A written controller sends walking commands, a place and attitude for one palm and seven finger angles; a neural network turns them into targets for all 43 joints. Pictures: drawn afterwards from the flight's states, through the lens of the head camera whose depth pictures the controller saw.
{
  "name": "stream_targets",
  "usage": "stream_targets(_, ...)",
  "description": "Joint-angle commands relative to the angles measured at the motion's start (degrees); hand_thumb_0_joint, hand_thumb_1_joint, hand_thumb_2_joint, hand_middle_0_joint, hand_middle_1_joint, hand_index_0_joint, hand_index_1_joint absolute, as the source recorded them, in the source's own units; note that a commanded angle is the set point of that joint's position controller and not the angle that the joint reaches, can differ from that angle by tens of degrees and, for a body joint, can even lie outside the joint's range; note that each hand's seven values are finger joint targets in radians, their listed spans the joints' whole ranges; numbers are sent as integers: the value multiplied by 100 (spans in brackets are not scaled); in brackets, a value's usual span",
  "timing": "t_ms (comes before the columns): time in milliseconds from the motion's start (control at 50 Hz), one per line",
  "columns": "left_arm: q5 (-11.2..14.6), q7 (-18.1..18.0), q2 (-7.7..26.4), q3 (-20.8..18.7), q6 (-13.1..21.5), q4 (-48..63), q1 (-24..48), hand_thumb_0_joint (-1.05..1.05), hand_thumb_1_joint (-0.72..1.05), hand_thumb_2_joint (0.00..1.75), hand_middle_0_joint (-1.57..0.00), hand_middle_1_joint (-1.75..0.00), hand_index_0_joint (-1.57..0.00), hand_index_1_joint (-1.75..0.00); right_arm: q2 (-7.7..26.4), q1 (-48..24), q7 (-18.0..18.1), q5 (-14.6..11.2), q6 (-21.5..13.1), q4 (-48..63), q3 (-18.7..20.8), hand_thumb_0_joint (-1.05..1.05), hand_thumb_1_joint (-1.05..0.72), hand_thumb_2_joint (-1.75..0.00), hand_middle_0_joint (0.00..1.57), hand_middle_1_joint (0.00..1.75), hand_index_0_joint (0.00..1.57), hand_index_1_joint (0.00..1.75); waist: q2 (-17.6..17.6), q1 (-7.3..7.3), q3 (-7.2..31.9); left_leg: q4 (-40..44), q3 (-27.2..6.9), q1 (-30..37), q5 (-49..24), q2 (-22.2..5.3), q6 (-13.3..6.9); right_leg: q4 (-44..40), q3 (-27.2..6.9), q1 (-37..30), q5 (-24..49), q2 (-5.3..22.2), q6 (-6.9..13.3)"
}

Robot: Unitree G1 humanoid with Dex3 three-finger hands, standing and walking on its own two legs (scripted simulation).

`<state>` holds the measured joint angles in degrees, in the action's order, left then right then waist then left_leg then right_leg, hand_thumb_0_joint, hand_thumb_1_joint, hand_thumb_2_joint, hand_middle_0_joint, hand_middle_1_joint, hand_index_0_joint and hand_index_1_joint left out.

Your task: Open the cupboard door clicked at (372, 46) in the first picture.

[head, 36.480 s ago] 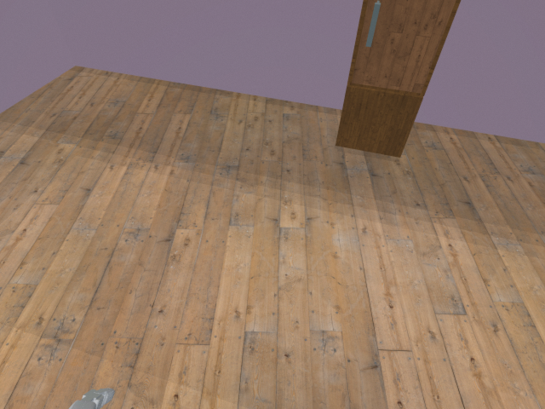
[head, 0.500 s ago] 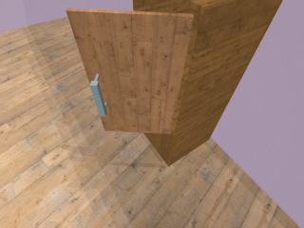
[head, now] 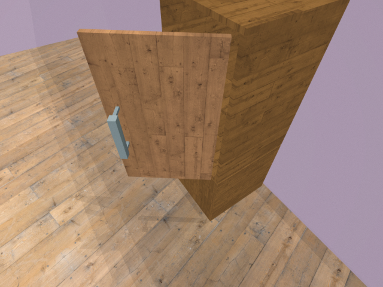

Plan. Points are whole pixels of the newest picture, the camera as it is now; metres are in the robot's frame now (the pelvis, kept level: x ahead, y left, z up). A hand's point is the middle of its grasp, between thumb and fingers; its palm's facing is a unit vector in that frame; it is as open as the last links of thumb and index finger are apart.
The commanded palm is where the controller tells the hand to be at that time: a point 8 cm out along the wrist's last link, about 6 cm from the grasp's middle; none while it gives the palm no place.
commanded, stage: come to a stop and stand still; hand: left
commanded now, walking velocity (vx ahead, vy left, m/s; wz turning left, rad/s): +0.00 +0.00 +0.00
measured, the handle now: (120, 133) +0.54 +0.25 -0.05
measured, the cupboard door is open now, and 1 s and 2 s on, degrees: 53 53 53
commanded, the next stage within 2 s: look again from close up in 0.38 s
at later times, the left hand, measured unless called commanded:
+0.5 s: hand out of the picture -0.04 +0.12 -0.18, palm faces +0.05 -0.99 -0.14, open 7.3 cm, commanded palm none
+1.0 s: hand out of the picture -0.02 +0.19 -0.17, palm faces +0.01 -0.98 -0.20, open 7.3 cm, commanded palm none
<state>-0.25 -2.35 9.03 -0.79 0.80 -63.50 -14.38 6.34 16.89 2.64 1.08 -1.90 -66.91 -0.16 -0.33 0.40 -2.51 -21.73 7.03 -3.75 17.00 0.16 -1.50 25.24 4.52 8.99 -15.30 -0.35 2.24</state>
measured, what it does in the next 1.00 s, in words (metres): stands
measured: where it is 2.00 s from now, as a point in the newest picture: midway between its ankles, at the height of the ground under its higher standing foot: outside the picture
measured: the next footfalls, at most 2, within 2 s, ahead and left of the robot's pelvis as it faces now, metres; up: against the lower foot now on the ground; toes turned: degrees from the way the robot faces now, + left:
none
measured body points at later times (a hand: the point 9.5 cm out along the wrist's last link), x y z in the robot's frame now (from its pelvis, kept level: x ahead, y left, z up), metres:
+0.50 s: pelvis -0.01 -0.02 +0.00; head +0.00 -0.02 +0.45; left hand -0.04 +0.18 -0.16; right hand -0.03 -0.22 -0.16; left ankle -0.05 +0.09 -0.74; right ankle -0.02 -0.09 -0.74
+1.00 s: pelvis -0.03 +0.02 +0.00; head -0.03 +0.01 +0.45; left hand -0.02 +0.24 -0.16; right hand -0.06 -0.18 -0.17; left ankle -0.05 +0.10 -0.74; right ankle -0.02 -0.09 -0.74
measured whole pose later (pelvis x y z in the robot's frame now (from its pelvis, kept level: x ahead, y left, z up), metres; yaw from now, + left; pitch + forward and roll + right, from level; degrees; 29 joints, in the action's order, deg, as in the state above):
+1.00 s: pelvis -0.03 +0.02 +0.00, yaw -1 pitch -1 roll +0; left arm -0.3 -1.8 8.1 0.3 1.0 -62.5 -17.0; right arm 7.0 20.2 1.4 1.3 -1.8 -63.8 -1.4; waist 1.0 0.5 -0.9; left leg -25.7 6.5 -9.0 16.2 1.4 -3.1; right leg 27.8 3.1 13.5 -13.5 0.6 1.2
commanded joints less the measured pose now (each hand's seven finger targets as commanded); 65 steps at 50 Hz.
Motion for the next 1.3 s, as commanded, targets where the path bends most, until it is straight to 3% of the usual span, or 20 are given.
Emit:
stream_targets(0, -26, 4, 302, 19, 84, 62, -467, 0, 90, 90, -20, -30, -20, -30, 457, 514, 23, -26, -13, 50, 47, 0, -90, -90, 20, 30, 20, 30, 30, -43, -161, 397, -657, -188, -1600, -765, -59, -388, -687, -24, 1837, 723, 108)
stream_targets(440, -21, -16, 115, 85, 141, -148, -931, 0, 90, 90, -20, -30, -20, -30, 336, 590, 20, -38, 18, -7, 12, 0, -90, -90, 20, 30, 20, 30, 39, -60, -407, 459, -633, -424, -839, -703, 8, -734, -829, 142, 1232, 697, 114)
stream_targets(460, -113, -237, 459, 41, 269, -315, -1230, 0, 90, 90, -20, -30, -20, -30, 682, -156, -69, -109, -33, 441, 73, 0, -90, -90, 20, 30, 20, 30, 54, -269, -522, -985, -192, -1119, -870, -626, 198, -409, -1127, 144, 4532, 1074, -389)
stream_targets(480, -75, -212, 654, -34, 282, -66, -1167, 0, 90, 90, -20, -30, -20, -30, 328, 281, -56, -95, 79, 660, 61, 0, -90, -90, 20, 30, 20, 30, 48, 53, 135, -1107, -501, -1151, 450, -396, 117, -444, -1541, -270, 3937, 1399, -162)
stream_targets(500, -72, -156, 687, -43, 293, 8, -1003, 0, 90, 90, -20, -30, -20, -30, 289, 273, -66, -61, 122, 645, 72, 0, -90, -90, 20, 30, 20, 30, 247, 23, 173, -1067, -497, -1065, 517, -374, 90, -472, -1495, -243, 3554, 1448, 53)
stream_targets(520, -62, -113, 581, -2, 292, 34, -824, 0, 90, 90, -20, -30, -20, -30, 287, 442, -81, -72, 120, 609, 72, 0, -90, -90, 20, 30, 20, 30, 31, 136, 343, -945, -495, -839, 401, -421, 98, -628, -1360, 67, 2044, 1342, 316)
stream_targets(540, -67, -85, 462, 10, 296, 102, -678, 0, 90, 90, -20, -30, -20, -30, 305, 590, -104, -43, 113, 584, 63, 0, -90, -90, 20, 30, 20, 30, -121, 181, 301, -840, -580, -657, 73, -366, 93, -722, -1272, 393, 941, 1154, 373)
stream_targets(600, -58, -52, 286, 29, 238, 174, -481, 0, 90, 90, -20, -30, -20, -30, 364, 724, -123, -2, 63, 569, 51, 0, -90, -90, 20, 30, 20, 30, -90, 180, -54, -452, -697, -641, -296, -487, -4, -679, -1027, 802, -152, 799, 280)
stream_targets(800, -24, 23, 304, 71, 101, 194, -586, 0, 90, 90, -20, -30, -20, -30, 608, 655, -93, 18, -6, 576, -17, 0, -90, -90, 20, 30, 20, 30, 41, -56, -663, 441, -1027, -1449, 216, -632, -142, -293, -833, 528, -96, 530, 107)
stream_targets(1020, -26, 24, 325, 54, 100, 188, -590, 0, 90, 90, -20, -30, -20, -30, 663, 601, -59, -9, -87, 425, -22, 0, -90, -90, 20, 30, 20, 30, -6, -75, -175, 406, -949, -1045, -597, -686, -169, -75, -759, 196, 754, 596, 62)
stream_targets(1040, -64, -205, 547, 70, 106, -46, -1083, 0, 90, 90, -20, -30, -20, -30, 918, -149, -123, -112, -37, 846, 42, 0, -90, -90, 20, 30, 20, 30, -650, -340, -423, -656, -633, -1375, -827, -795, 16, -148, -898, 404, 2218, 883, -66)
stream_targets(1060, 1093, -125, 1999, -711, 1376, 8639, 3358, 0, 88, 89, -20, -32, -20, -32, 1941, -102, 147, -362, -919, 2927, 181, 0, -90, -90, 20, 30, 20, 30, 438, 551, 2561, -99, -835, -68, -1170, -43, -13, 185, -656, -54, 1423, 249, -49)
stream_targets(1080, 651, -330, 1566, -617, 1046, 7269, 1151, 0, 85, 88, -20, -33, -20, -33, 1444, -672, 323, -342, -1432, 2547, -32, 0, -90, -90, 20, 30, 20, 30, 1246, 9, 2247, 19, -700, -9, -1602, -179, 60, 432, -511, 71, 686, 48, 128)
stream_targets(1100, 725, -587, 1183, -400, 776, 6617, 949, 0, 83, 87, -21, -34, -21, -34, 1471, -531, 303, -370, -1598, 2183, 73, 0, -90, -90, 20, 30, 20, 30, 1257, 136, 1757, -28, -751, -445, -1165, -210, 238, 507, -311, 485, 257, 60, 75)
stream_targets(1120, 767, -566, -210, 302, 251, 5294, -757, 0, 81, 86, -21, -36, -21, -36, 1167, -332, 209, -398, -1591, 2095, 102, 0, -90, -90, 20, 30, 20, 30, 737, 173, 845, 77, -910, -958, -734, -287, 244, 488, -75, 932, 126, 90, -5)
stream_targets(1140, 1062, -430, -86, 282, 405, 6291, -12, 0, 78, 85, -21, -37, -21, -37, 1421, -402, 184, -468, -1651, 2523, 90, 0, -90, -90, 20, 30, 20, 30, 574, 192, 289, -27, -1051, -1325, -326, -243, 171, 475, -40, 1059, 87, 120, -52)
stream_targets(1160, 1008, -332, 218, 60, 672, 6441, 118, 0, 76, 84, -21, -39, -21, -39, 1572, -485, 193, -405, -1747, 2681, 175, 0, -90, -90, 20, 30, 20, 30, 345, 306, 283, -279, -1098, -1415, -60, -224, 136, 465, -20, 1311, -74, 110, -60)
stream_targets(1200, 924, -50, 257, -180, 1164, 5726, -132, 0, 71, 82, -21, -42, -21, -42, 1637, -425, 131, -262, -1818, 2998, 271, 0, -90, -90, 20, 30, 20, 30, -577, 362, -14, -845, -1150, -2097, 199, -47, 98, 699, 85, 1962, -415, 68, -58)
stream_targets(1240, 1100, 479, -196, -279, 1830, 4851, -1202, 0, 67, 80, -22, -45, -22, -45, 1551, -531, 0, -178, -1837, 3324, 388, 0, -90, -90, 20, 30, 20, 30, -1616, -11, 190, -1539, -1039, -2798, 120, -6, 139, 1321, 204, 2509, -787, 23, -46)
stream_targets(1280, 1366, 1150, -129, -645, 2606, 4784, -2244, 0, 62, 78, -22, -48, -22, -48, 1507, -659, -184, -140, -1836, 3672, 531, 0, -90, -90, 20, 30, 20, 30, -1732, -385, 867, -2189, -834, -3301, -282, 104, 216, 1953, 149, 2484, -341, 2, 10)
